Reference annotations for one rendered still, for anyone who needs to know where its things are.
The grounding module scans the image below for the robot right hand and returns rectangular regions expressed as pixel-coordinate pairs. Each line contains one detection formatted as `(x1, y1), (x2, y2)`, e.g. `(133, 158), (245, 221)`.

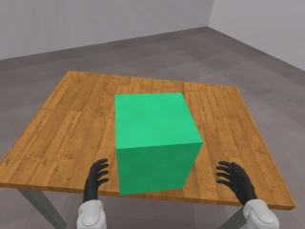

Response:
(215, 161), (257, 206)

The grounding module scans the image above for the table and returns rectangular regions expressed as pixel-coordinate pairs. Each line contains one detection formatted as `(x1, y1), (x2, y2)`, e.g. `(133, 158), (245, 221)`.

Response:
(0, 71), (297, 229)

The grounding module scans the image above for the robot right forearm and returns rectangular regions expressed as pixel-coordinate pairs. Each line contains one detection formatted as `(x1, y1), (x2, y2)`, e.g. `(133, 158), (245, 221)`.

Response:
(243, 198), (279, 229)

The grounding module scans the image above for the robot left hand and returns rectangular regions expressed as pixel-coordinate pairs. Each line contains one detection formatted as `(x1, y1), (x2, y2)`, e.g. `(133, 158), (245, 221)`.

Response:
(83, 158), (109, 203)

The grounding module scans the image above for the carton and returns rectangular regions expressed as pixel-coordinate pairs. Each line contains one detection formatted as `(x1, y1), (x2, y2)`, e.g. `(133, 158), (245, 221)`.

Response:
(114, 93), (203, 196)

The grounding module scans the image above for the robot left forearm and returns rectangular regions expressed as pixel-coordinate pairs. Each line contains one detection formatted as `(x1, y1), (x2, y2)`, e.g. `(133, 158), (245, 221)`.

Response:
(76, 199), (107, 229)

